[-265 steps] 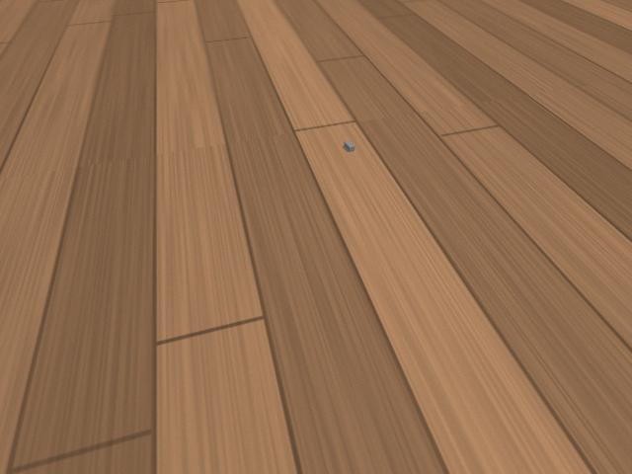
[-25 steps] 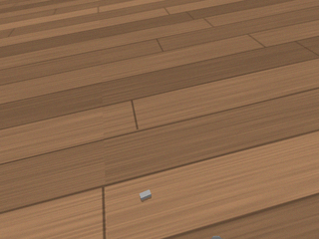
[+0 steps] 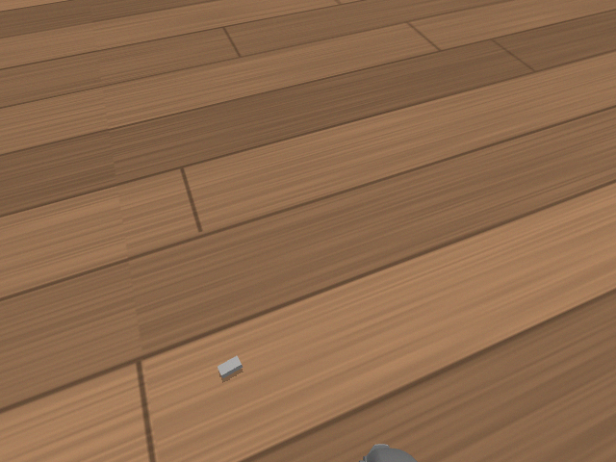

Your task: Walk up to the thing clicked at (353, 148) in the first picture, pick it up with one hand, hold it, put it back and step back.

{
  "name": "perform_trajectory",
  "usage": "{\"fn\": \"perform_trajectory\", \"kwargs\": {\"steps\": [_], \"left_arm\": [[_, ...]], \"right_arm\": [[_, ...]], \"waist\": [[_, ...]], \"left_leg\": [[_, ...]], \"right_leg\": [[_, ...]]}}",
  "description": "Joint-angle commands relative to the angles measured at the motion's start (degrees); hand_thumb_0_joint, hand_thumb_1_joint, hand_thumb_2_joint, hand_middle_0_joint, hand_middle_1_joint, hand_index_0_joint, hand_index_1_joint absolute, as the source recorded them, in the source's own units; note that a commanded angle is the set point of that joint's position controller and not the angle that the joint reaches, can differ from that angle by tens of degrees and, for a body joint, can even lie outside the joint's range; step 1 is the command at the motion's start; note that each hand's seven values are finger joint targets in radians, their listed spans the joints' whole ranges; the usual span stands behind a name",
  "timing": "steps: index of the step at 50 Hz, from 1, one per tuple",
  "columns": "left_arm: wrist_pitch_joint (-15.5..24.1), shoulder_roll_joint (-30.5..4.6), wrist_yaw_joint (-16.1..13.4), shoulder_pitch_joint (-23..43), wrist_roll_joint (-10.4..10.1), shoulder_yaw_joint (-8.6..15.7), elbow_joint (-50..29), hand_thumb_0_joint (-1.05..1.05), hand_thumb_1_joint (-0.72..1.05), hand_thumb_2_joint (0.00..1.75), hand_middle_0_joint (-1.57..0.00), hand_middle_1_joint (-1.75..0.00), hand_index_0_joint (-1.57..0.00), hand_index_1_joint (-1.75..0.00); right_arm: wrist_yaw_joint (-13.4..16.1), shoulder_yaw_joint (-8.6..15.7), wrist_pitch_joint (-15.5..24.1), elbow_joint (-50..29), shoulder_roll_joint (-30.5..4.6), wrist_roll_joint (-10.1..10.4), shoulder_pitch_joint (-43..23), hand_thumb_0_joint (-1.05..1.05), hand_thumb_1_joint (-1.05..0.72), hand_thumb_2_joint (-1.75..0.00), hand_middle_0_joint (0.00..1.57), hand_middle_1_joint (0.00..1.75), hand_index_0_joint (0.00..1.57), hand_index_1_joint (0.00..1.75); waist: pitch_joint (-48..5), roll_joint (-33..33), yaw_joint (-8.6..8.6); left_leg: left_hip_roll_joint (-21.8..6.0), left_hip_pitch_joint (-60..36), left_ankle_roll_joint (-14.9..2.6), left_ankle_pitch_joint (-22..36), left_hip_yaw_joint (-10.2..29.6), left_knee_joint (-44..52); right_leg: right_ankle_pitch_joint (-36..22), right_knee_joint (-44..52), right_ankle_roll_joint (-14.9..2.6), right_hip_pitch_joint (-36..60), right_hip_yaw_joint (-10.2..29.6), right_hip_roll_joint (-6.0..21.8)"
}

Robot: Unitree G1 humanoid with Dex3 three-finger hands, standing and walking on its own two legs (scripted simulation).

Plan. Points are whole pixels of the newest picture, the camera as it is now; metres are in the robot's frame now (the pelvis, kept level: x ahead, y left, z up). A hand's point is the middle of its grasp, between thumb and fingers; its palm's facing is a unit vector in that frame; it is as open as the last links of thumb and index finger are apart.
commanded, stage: walk up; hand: left
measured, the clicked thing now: (230, 366) +0.46 +0.26 -0.73
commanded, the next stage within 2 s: none
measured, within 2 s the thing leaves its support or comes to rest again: neither
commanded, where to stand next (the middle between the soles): +0.10 -0.02 m, yaw +2 degrees
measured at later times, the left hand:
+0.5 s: hand out of the picture +0.13 +0.27 -0.15, palm faces -0.01 -0.92 -0.39, open 7.4 cm
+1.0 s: hand out of the picture +0.12 +0.24 -0.13, palm faces +0.01 -0.94 -0.35, open 7.4 cm
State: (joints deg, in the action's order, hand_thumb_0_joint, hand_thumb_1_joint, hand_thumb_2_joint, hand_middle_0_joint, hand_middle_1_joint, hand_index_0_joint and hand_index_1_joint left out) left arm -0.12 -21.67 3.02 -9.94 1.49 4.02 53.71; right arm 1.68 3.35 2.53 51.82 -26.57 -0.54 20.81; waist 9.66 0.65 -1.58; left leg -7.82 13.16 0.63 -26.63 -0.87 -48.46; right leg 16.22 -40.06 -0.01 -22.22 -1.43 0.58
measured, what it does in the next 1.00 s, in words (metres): steps on the spot: left foot, then right foot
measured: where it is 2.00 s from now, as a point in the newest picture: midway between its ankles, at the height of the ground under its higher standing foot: outside the picture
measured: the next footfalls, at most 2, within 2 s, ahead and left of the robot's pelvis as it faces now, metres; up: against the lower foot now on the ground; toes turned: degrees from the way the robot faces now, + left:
left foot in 0.26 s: +0.15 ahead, +0.11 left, +0.00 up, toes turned +0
right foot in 0.52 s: +0.04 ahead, -0.14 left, +0.00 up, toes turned -1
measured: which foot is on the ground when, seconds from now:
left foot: up 0.00-0.24, down 0.26-1.00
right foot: down 0.00-0.28, up 0.30-0.50, down 0.52-1.00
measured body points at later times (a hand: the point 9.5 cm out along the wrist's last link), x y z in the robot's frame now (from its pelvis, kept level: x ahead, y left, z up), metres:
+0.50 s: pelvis +0.03 -0.01 +0.00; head +0.09 -0.01 +0.45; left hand +0.13 +0.31 -0.12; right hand +0.14 -0.32 -0.12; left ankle +0.11 +0.11 -0.71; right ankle +0.00 -0.14 -0.71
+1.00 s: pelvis +0.02 -0.02 +0.02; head +0.04 -0.02 +0.47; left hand +0.12 +0.29 -0.11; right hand +0.11 -0.32 -0.11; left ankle +0.11 +0.11 -0.71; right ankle +0.00 -0.14 -0.71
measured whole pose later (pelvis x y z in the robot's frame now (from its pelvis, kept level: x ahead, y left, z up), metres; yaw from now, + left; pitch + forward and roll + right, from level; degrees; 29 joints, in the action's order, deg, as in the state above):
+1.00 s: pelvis +0.02 -0.02 +0.02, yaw +1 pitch -2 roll -1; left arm 0.5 -20.1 0.4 -3.8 0.3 1.5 62.0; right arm -1.6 0.4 0.0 62.7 -20.7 -0.5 5.7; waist 4.9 1.1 -0.5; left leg -1.0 19.2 0.9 -7.2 2.0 -28.5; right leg 18.2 -30.3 0.3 -9.9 -2.0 0.6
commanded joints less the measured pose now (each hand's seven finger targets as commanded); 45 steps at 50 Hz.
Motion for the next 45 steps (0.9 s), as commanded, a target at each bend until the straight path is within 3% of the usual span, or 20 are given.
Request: {"fn": "perform_trajectory", "kwargs": {"steps": [1,4,8,10,12,13,14,15,16,18,22,25,26,27,28,29,31,33,38,45], "left_arm": [[1.68,-20.66,-2.54,-10.88,-1.53,5.51,-4.0,0.0,0.9,0.9,-0.2,-0.3,-0.2,-0.3],[1.52,-14.52,-3.13,-3.21,-1.55,2.84,-6.02,0.0,0.9,0.9,-0.2,-0.3,-0.2,-0.3],[2.1,-12.64,-4.02,-1.33,-0.77,1.54,-5.83,0.0,0.9,0.9,-0.2,-0.3,-0.2,-0.3],[1.8,-13.24,-4.21,1.71,-1.89,1.01,-6.23,0.0,0.9,0.9,-0.2,-0.3,-0.2,-0.3],[0.89,-11.93,-4.26,4.94,-3.09,0.41,-7.21,0.0,0.9,0.9,-0.2,-0.3,-0.2,-0.3],[0.35,-9.4,-4.3,3.84,-3.71,-0.04,-7.42,0.0,0.9,0.9,-0.2,-0.3,-0.2,-0.3],[-0.67,-8.36,-4.61,0.82,-4.09,-0.34,-6.31,0.0,0.9,0.9,-0.2,-0.3,-0.2,-0.3],[-1.65,-11.39,-5.27,-0.01,-3.62,0.43,-4.77,0.0,0.9,0.9,-0.2,-0.3,-0.2,-0.3],[-1.71,-12.33,-5.13,0.33,-3.07,0.46,-3.62,0.0,0.9,0.9,-0.2,-0.3,-0.2,-0.3],[-1.35,-12.07,-4.35,0.06,-2.76,1.24,-2.21,0.0,0.9,0.9,-0.2,-0.3,-0.2,-0.3],[-0.29,-10.46,-4.08,-0.93,-2.32,1.04,-0.64,0.0,0.9,0.9,-0.2,-0.3,-0.2,-0.3],[1.39,-9.49,-4.45,-2.98,-1.47,0.86,2.02,0.0,0.9,0.9,-0.2,-0.3,-0.2,-0.3],[2.0,-11.66,-4.8,-1.64,-0.73,1.13,1.71,0.0,0.9,0.9,-0.2,-0.3,-0.2,-0.3],[2.59,-14.26,-5.09,-0.5,-0.02,1.36,0.91,0.0,0.9,0.9,-0.2,-0.3,-0.2,-0.3],[2.29,-18.67,-5.03,4.23,-0.33,1.77,0.3,0.0,0.9,0.9,-0.2,-0.3,-0.2,-0.3],[2.2,-18.93,-4.79,7.82,-0.23,1.57,-0.8,0.0,0.9,0.9,-0.2,-0.3,-0.2,-0.3],[2.27,-14.04,-4.52,8.52,-0.97,0.4,-0.68,0.0,0.9,0.9,-0.2,-0.3,-0.2,-0.3],[2.33,-12.71,-4.45,7.23,-1.14,0.4,0.8,0.0,0.9,0.9,-0.2,-0.3,-0.2,-0.3],[1.55,-13.18,-3.94,9.18,-0.75,0.29,2.19,0.0,0.9,0.9,-0.2,-0.3,-0.2,-0.3],[1.49,-11.85,-3.38,7.19,-1.42,0.19,4.76,0.0,0.9,0.9,-0.2,-0.3,-0.2,-0.3]], "right_arm": [[1.75,1.92,1.45,-5.54,-10.51,1.01,-0.54,0.0,-0.9,-0.9,0.2,0.3,0.2,0.3],[1.0,1.27,1.43,-3.0,-8.88,1.74,1.59,0.0,-0.9,-0.9,0.2,0.3,0.2,0.3],[0.38,0.45,0.98,-1.51,-5.91,1.6,-0.25,0.0,-0.9,-0.9,0.2,0.3,0.2,0.3],[0.43,0.73,1.11,-0.66,-5.23,1.32,-0.14,0.0,-0.9,-0.9,0.2,0.3,0.2,0.3],[0.73,1.87,1.26,0.21,-7.45,0.27,0.88,0.0,-0.9,-0.9,0.2,0.3,0.2,0.3],[0.82,2.85,1.21,-0.96,-11.74,-0.66,-1.61,0.0,-0.9,-0.9,0.2,0.3,0.2,0.3],[0.6,2.99,1.02,-3.04,-14.04,-0.53,-5.66,0.0,-0.9,-0.9,0.2,0.3,0.2,0.3],[0.24,3.37,0.73,-3.34,-16.38,0.17,-9.09,0.0,-0.9,-0.9,0.2,0.3,0.2,0.3],[0.33,3.39,0.62,-3.1,-14.7,-0.22,-11.49,0.0,-0.9,-0.9,0.2,0.3,0.2,0.3],[0.46,2.38,0.45,-3.76,-11.22,-0.31,-12.99,0.0,-0.9,-0.9,0.2,0.3,0.2,0.3],[0.03,1.89,-0.1,-2.53,-9.93,-0.47,-13.74,0.0,-0.9,-0.9,0.2,0.3,0.2,0.3],[-0.54,1.05,-1.33,-2.19,-8.09,0.03,-15.2,0.0,-0.9,-0.9,0.2,0.3,0.2,0.3],[-0.75,0.62,-1.67,-1.9,-6.64,0.72,-15.07,0.0,-0.9,-0.9,0.2,0.3,0.2,0.3],[-1.06,0.0,-1.71,-2.42,-4.9,1.44,-15.02,0.0,-0.9,-0.9,0.2,0.3,0.2,0.3],[-0.7,0.21,-1.99,-2.27,-5.04,1.35,-17.76,0.0,-0.9,-0.9,0.2,0.3,0.2,0.3],[-0.62,1.15,-1.99,-0.6,-6.4,0.83,-16.3,0.0,-0.9,-0.9,0.2,0.3,0.2,0.3],[-1.36,1.24,-1.18,1.11,-7.66,0.98,-16.18,0.0,-0.9,-0.9,0.2,0.3,0.2,0.3],[-1.75,0.89,-0.97,1.88,-6.57,1.15,-17.38,0.0,-0.9,-0.9,0.2,0.3,0.2,0.3],[-2.36,0.49,-2.05,3.91,-6.42,0.34,-18.73,0.0,-0.9,-0.9,0.2,0.3,0.2,0.3],[-2.65,-0.31,-1.06,6.26,-7.38,-0.11,-19.78,0.0,-0.9,-0.9,0.2,0.3,0.2,0.3]], "waist": [[-13.97,-11.87,7.14],[-9.33,-7.3,1.86],[-8.21,-10.09,2.4],[-10.32,-10.34,0.55],[-11.32,-7.2,-1.91],[-11.76,1.82,-0.51],[-11.77,5.96,1.3],[-11.78,9.47,0.48],[-9.55,6.86,1.39],[-10.81,5.48,2.09],[-14.69,7.89,2.33],[-17.72,6.38,3.63],[-17.06,3.98,3.05],[-15.17,-2.58,2.26],[-12.45,-7.61,1.96],[-10.81,-9.36,0.47],[-10.55,-3.49,-0.79],[-13.48,-4.52,0.6],[-5.8,-5.39,0.16],[-7.67,0.44,1.93]], "left_leg": [[7.21,22.21,-2.21,-9.68,4.12,-23.16],[5.7,16.28,-2.52,-5.65,3.44,-16.42],[5.44,9.56,-0.96,3.45,-0.51,1.11],[6.37,2.68,-1.03,12.65,-1.44,9.44],[6.06,-4.13,-1.95,29.12,1.32,17.58],[-1.99,-4.14,-4.43,37.21,12.8,19.87],[-11.52,0.03,-9.85,33.92,25.88,26.29],[-15.52,4.86,-15.89,26.29,30.15,27.93],[-14.12,7.55,-16.3,22.16,29.96,27.73],[-7.95,3.51,-11.99,23.9,19.38,24.41],[-6.45,-1.08,-11.11,29.52,14.51,19.64],[-2.63,-0.44,-7.98,32.66,8.74,10.99],[-0.97,4.66,-5.82,31.26,7.64,9.09],[2.81,11.0,-2.85,24.01,5.14,5.89],[7.01,8.49,-1.94,5.26,4.52,7.27],[5.72,2.54,-1.78,2.48,4.53,5.83],[3.93,-2.03,-2.54,18.88,4.7,14.25],[2.89,-3.82,-4.54,29.79,6.53,14.59],[4.24,0.17,-2.14,7.04,7.47,20.08],[1.83,4.01,-2.55,5.67,11.72,26.95]], "right_leg": [[-17.65,16.38,-20.11,24.43,34.27,22.07],[-25.59,10.98,-14.7,12.76,13.96,13.42],[-38.57,7.93,-13.62,6.75,8.83,11.45],[-39.12,2.96,-11.58,4.94,7.62,11.19],[-26.04,-2.9,-6.94,-0.49,7.86,9.72],[-13.83,-8.11,-3.39,-4.31,4.52,4.68],[8.01,-12.6,-1.42,-3.57,2.58,-1.4],[20.38,-19.11,-1.88,0.44,6.42,-0.97],[19.18,-21.02,-1.88,0.75,7.56,0.19],[16.58,-19.26,-2.52,-1.84,7.73,-0.36],[12.93,-7.17,-1.35,1.56,2.71,1.03],[-1.95,14.25,-0.83,12.42,1.35,0.23],[-7.1,14.87,-1.83,16.6,6.4,2.83],[-11.24,15.94,-4.65,16.73,17.76,10.42],[-11.29,16.13,-10.25,6.85,22.57,17.09],[-10.94,14.52,-11.04,0.95,23.05,17.57],[-12.05,11.28,-5.04,1.97,10.34,10.24],[-12.24,10.58,-2.49,5.03,6.96,6.92],[12.85,18.69,-3.84,-0.67,10.69,8.43],[7.37,17.42,-3.33,7.43,7.56,5.49]]}}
